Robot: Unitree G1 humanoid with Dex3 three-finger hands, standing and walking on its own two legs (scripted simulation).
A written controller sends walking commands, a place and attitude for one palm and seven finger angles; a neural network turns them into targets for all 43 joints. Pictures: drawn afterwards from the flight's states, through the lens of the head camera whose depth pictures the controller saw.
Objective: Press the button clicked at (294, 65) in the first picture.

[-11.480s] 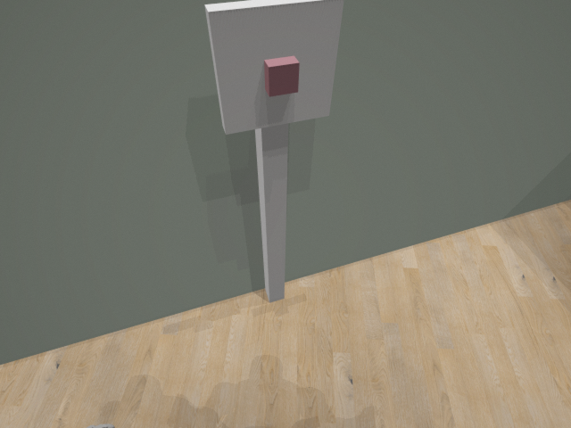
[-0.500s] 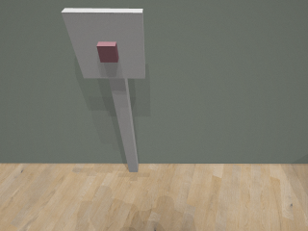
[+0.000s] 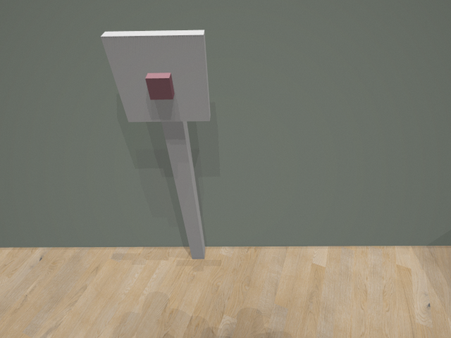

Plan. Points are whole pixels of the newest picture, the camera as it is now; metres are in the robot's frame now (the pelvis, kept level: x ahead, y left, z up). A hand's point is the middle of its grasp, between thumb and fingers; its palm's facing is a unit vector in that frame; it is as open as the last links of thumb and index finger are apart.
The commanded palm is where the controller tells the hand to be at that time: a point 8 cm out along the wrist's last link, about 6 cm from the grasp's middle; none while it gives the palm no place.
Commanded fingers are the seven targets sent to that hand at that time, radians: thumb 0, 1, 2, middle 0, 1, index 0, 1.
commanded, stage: look again from close up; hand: left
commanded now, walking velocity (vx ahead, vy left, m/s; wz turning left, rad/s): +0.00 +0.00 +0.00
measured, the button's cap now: (160, 85) +0.61 +0.19 +0.17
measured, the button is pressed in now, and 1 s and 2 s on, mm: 0 0 0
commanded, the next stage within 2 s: shuffle to correct the standing spot in 0.26 s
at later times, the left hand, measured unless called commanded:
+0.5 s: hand out of the picture +0.02 +0.19 -0.16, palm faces +0.01 -0.96 -0.27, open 7.4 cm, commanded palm none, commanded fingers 0.00 0.90 0.90 -0.20 -0.30 -0.20 -0.30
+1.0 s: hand out of the picture +0.01 +0.15 -0.19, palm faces +0.09 -0.99 -0.13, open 7.4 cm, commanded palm none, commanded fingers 0.00 0.90 0.90 -0.20 -0.30 -0.20 -0.30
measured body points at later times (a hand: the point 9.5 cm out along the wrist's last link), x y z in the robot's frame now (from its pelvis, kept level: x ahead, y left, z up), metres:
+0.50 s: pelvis +0.00 -0.02 +0.00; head -0.01 -0.03 +0.45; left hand +0.02 +0.25 -0.14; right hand +0.01 -0.28 -0.16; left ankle +0.02 +0.13 -0.74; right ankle +0.02 -0.13 -0.74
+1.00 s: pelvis +0.10 +0.01 -0.02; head +0.11 +0.02 +0.43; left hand +0.01 +0.21 -0.18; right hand +0.10 -0.22 -0.17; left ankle +0.07 +0.10 -0.74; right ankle +0.03 -0.12 -0.71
